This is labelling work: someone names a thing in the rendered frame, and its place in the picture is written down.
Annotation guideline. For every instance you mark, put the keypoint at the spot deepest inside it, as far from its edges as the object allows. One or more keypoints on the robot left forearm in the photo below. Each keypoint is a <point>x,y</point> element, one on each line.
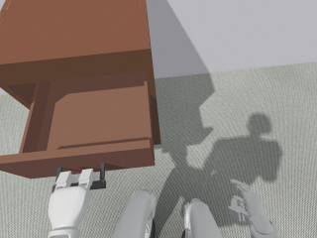
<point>65,232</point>

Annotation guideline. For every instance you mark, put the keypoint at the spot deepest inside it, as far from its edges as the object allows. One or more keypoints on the left robot hand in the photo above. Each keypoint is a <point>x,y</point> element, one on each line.
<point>68,204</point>

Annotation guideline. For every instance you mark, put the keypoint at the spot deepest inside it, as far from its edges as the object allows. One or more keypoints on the robot right forearm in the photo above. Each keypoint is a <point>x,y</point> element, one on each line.
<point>262,227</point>

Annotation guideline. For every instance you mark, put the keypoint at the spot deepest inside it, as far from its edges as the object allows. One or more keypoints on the left robot thigh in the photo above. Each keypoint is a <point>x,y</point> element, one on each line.
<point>133,222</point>

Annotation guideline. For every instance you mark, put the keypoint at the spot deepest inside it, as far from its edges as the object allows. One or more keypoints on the right robot hand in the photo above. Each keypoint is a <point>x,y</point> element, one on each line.
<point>242,209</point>

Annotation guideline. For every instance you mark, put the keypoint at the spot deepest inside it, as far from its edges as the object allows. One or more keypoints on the cabinet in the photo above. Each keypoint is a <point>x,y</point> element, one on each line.
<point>49,40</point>

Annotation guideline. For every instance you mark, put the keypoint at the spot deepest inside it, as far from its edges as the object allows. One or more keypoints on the handle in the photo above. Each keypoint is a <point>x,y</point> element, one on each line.
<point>96,184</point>

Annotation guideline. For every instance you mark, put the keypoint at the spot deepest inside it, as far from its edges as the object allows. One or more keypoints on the right robot thigh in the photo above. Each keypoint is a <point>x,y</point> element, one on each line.
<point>199,219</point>

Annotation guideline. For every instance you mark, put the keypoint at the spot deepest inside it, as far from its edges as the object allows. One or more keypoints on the robot thigh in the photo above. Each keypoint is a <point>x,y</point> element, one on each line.
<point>199,219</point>
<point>133,222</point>

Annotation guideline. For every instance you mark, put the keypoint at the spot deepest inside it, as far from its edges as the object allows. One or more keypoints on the drawer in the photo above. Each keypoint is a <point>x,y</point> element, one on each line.
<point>79,123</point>

